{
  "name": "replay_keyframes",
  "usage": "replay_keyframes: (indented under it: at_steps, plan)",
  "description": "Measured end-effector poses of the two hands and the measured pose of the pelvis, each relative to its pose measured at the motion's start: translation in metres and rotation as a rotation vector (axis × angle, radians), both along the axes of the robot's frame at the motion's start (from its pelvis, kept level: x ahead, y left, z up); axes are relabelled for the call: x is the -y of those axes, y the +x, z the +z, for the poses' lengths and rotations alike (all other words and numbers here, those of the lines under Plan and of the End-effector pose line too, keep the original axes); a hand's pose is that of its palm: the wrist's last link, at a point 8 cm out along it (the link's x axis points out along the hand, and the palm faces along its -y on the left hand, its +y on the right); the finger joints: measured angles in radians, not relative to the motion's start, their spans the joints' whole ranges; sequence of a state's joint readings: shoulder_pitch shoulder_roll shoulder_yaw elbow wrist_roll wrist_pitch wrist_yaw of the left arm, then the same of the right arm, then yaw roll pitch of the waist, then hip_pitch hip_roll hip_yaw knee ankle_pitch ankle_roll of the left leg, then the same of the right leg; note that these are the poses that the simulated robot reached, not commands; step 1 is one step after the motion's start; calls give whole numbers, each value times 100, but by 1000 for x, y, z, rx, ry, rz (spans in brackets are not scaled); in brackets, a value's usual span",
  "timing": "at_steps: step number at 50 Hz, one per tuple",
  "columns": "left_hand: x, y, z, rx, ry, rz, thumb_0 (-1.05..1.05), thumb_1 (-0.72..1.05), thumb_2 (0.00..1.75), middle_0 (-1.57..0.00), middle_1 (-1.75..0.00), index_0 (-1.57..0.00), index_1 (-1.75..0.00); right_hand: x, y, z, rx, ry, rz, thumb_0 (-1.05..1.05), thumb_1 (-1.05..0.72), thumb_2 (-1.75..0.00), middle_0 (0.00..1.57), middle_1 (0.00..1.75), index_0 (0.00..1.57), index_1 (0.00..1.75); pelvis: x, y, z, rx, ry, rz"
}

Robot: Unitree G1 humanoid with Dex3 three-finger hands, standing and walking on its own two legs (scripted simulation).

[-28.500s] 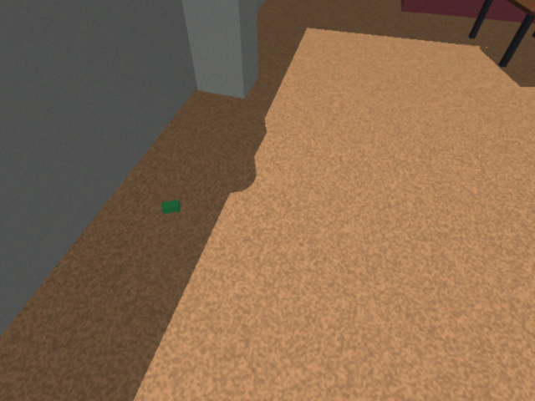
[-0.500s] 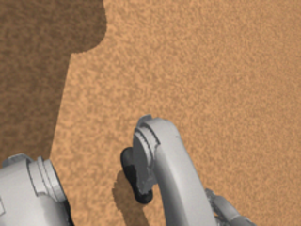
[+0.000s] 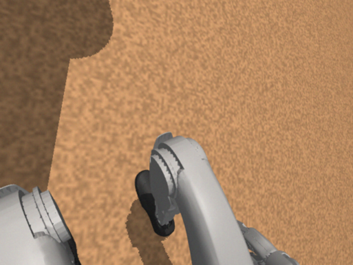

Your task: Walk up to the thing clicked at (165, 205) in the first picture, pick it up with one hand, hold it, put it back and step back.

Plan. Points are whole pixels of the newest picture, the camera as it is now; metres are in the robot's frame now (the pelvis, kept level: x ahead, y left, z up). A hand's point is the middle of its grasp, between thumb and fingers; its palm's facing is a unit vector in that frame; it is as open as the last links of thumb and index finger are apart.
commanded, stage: open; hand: left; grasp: from above
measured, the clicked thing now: out of the picture +0.46 +0.35 -0.28
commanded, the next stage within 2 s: withdraw in 1.06 s
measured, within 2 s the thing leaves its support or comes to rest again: neither
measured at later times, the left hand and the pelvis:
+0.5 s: hand out of the picture +0.45 +0.34 -0.25, palm faces -0.46 -0.12 -0.88, open 9.6 cm; pelvis +0.00 +0.00 +0.00, yaw -1 degrees
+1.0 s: hand out of the picture +0.45 +0.34 -0.25, palm faces -0.48 -0.13 -0.87, open 12.6 cm; pelvis +0.00 +0.00 +0.00, yaw -1 degrees
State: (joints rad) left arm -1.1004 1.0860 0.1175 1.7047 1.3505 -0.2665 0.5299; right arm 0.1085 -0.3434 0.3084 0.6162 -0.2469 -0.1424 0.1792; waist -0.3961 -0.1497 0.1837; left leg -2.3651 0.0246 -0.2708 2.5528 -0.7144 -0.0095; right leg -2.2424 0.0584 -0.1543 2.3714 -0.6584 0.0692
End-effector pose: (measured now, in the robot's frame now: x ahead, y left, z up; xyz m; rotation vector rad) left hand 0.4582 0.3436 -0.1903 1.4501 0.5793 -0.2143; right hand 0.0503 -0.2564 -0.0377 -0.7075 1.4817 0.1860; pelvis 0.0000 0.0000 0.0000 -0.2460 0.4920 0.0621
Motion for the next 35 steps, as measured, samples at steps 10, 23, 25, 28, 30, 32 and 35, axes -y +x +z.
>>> replay_keyframes:
  at_steps: [10, 23, 25, 28, 30, 32, 35]
  plan:
    - [0, -1, -1, -3, 2, -9, -2, 44, 9, -92, -21, -95, -17, -3, -4, 1, -4, 12, 16, 0, -90, -90, 21, 30, 20, 30, 0, -2, -1, 13, -4, -3]
    - [3, 1, 0, 19, -1, -22, -1, 22, 35, -68, -43, -71, -40, -8, 1, 1, 17, 21, 38, 0, -90, -90, 21, 30, 20, 30, -2, -3, -1, 17, -12, -7]
    - [3, 1, 0, 20, 0, -20, -1, 18, 39, -65, -46, -67, -43, -8, 2, 1, 21, 22, 39, 0, -90, -90, 21, 30, 20, 30, -2, -3, 0, 17, -12, -6]
    - [3, 2, -1, 21, 4, -17, -1, 12, 44, -60, -51, -62, -48, -8, 3, 2, 21, 22, 41, 0, -90, -90, 21, 30, 20, 30, -2, -3, 0, 14, -13, -7]
    - [2, 2, -1, 20, 6, -12, -1, 8, 48, -56, -54, -58, -52, -8, 4, 2, 21, 23, 41, 0, -90, -90, 21, 30, 20, 30, -2, -2, 0, 13, -13, -7]
    - [1, 1, -1, 13, 9, -7, -1, 4, 51, -53, -57, -55, -55, -8, 4, 3, 21, 24, 40, 0, -90, -90, 21, 30, 20, 30, -2, -2, 0, 11, -12, -7]
    - [0, 1, -2, 6, 11, -1, 0, -2, 56, -48, -62, -50, -60, -8, 4, 3, 17, 28, 39, 0, -90, -90, 21, 30, 20, 30, -2, -1, 1, 8, -12, -6]
